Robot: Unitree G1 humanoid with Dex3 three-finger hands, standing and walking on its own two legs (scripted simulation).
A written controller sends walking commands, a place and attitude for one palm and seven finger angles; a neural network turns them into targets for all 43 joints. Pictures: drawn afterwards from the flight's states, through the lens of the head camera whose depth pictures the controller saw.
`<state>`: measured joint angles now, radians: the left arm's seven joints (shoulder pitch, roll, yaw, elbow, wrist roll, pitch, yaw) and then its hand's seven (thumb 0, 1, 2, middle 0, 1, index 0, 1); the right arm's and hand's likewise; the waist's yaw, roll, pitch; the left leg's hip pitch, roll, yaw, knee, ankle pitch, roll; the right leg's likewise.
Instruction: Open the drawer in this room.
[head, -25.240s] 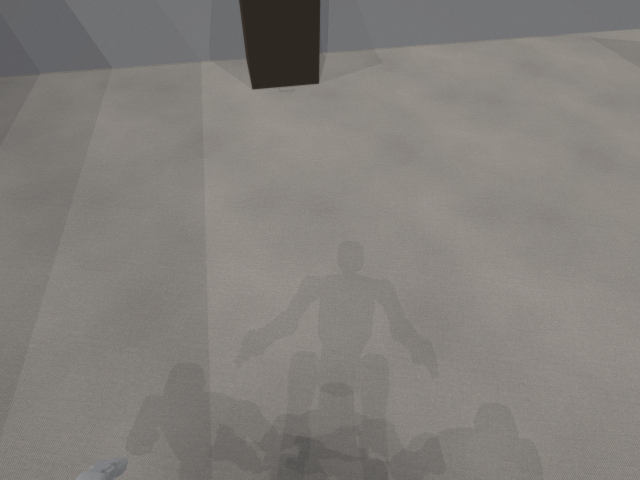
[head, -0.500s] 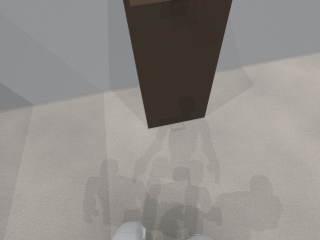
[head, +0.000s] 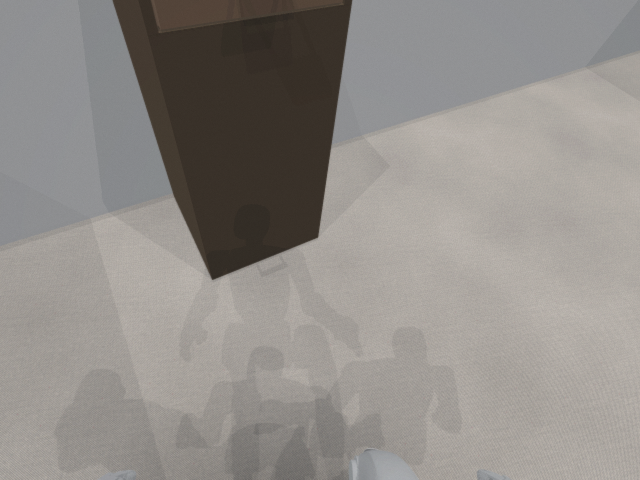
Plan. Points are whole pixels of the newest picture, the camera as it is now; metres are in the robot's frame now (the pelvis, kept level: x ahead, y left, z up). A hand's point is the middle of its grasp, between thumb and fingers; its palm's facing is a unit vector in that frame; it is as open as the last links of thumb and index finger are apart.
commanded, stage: walk to a spot facing it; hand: left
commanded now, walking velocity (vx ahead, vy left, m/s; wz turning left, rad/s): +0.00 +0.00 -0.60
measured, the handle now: out of the picture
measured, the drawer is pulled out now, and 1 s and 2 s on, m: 0.00 0.00 0.00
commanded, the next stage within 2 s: none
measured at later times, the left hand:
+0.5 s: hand (245, 453) +0.17 +0.11 -0.15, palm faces -0.33 -0.91 -0.27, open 7.4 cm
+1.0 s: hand (243, 419) +0.21 +0.12 -0.16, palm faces -0.55 -0.82 -0.17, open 7.4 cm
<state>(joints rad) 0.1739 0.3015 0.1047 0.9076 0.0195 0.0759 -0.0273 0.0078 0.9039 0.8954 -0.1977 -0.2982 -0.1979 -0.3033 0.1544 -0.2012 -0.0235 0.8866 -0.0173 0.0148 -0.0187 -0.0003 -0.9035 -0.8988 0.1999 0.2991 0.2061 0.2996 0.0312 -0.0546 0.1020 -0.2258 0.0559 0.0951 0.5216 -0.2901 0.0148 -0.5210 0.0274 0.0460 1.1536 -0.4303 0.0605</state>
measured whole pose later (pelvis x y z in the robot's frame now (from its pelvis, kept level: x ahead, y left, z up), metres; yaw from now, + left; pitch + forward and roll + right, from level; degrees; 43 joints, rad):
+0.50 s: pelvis -0.01 -0.04 +0.00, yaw -19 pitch -1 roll +1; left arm 0.11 0.21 0.05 0.89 0.01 0.04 0.00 0.01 0.90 0.90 -0.20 -0.30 -0.20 -0.30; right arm 0.19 -0.26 -0.07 0.94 -0.01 0.06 -0.01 0.00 -0.91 -0.90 0.20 0.30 0.20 0.30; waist -0.04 0.02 0.12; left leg -0.48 0.11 0.04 1.08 -0.43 -0.10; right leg -0.26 0.01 0.03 0.55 -0.28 -0.03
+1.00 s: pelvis +0.04 -0.01 +0.01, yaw -37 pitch +0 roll -2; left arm 0.23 0.26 0.10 0.95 0.03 0.07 -0.06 0.01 0.90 0.90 -0.20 -0.30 -0.20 -0.30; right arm 0.34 -0.18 -0.03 0.94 -0.02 -0.04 -0.02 0.00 -0.90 -0.90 0.20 0.30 0.21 0.30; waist 0.01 -0.03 0.05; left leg -0.09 0.09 0.21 0.38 -0.29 0.01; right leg -0.57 -0.07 -0.01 1.14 -0.25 0.05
